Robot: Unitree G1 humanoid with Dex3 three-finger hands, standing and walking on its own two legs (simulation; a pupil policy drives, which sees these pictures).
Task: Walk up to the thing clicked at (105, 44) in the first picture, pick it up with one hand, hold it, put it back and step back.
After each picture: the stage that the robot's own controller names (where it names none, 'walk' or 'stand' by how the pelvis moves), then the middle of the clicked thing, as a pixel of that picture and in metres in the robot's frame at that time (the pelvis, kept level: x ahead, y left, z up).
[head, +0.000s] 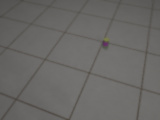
stand; (105, 43) +1.39 -0.29 -0.72
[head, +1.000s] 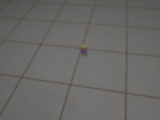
walk; (84, 50) +1.29 +0.05 -0.69
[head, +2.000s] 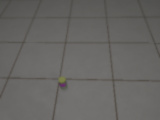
walk; (62, 83) +0.82 +0.22 -0.71
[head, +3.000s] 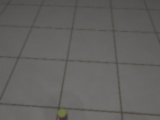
walk; (62, 115) +0.51 +0.17 -0.70
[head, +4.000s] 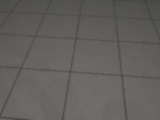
stand; out of the picture +0.42 +0.13 -0.71
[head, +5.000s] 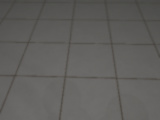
stand; out of the picture +0.39 +0.16 -0.72
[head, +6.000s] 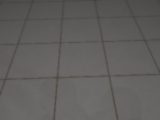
stand; out of the picture +0.36 +0.19 -0.72
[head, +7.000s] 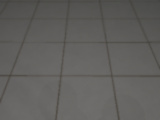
stand; out of the picture +0.40 +0.18 -0.72
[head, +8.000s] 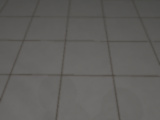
stand; out of the picture +0.38 +0.17 -0.72
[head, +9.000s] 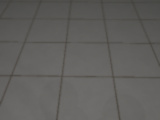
go down; out of the picture +0.39 +0.17 -0.72
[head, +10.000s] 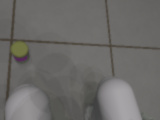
go down; (20, 53) +0.49 +0.19 -0.31
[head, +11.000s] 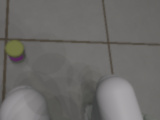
close in; (16, 52) +0.48 +0.19 -0.29
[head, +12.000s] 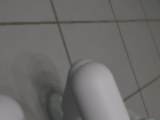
close in; out of the picture +0.47 +0.24 -0.23
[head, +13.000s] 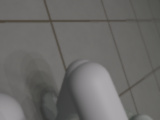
close; out of the picture +0.46 +0.24 -0.24
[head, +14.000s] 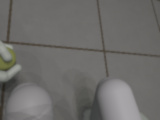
lift; (3, 63) +0.38 +0.24 -0.12
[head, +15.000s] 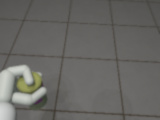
hold; (33, 91) +0.33 +0.16 +0.03
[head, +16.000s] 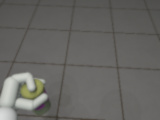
hold; (37, 97) +0.31 +0.16 +0.01
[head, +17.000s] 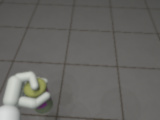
hold; (39, 96) +0.32 +0.15 +0.00
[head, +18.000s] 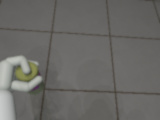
crouch; (31, 79) +0.38 +0.16 -0.06
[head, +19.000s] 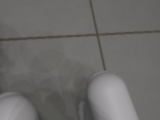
lower; out of the picture +0.52 +0.23 -0.10
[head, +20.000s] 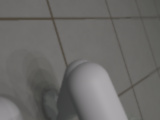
lower; out of the picture +0.46 +0.26 -0.24
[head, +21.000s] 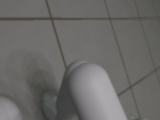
lower; out of the picture +0.46 +0.26 -0.25
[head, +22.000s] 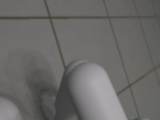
lower; out of the picture +0.46 +0.26 -0.25
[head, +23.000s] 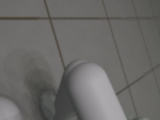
lower; out of the picture +0.46 +0.26 -0.25
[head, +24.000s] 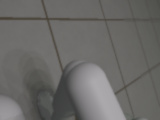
open; out of the picture +0.46 +0.23 -0.26
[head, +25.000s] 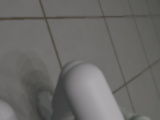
rise; out of the picture +0.45 +0.23 -0.26
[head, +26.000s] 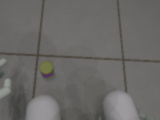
walk; (46, 70) +0.47 +0.15 -0.39
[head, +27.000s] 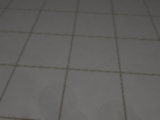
stand; out of the picture +0.39 +0.12 -0.66
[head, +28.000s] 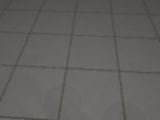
stand; out of the picture +0.41 +0.13 -0.66
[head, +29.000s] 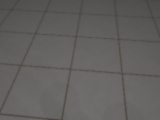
stand; out of the picture +0.41 +0.12 -0.70
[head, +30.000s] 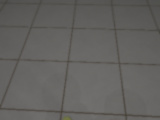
walk; out of the picture +0.43 +0.12 -0.71
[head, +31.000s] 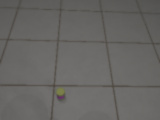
walk; (60, 94) +0.59 +0.12 -0.71
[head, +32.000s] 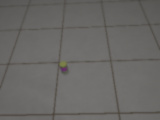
walk; (63, 67) +0.91 +0.22 -0.70
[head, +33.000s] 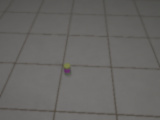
stand; (67, 69) +1.02 +0.14 -0.71
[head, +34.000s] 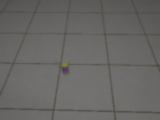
stand; (65, 68) +1.03 +0.16 -0.73
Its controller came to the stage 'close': yes
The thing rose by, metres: 0.71
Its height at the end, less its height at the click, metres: +0.00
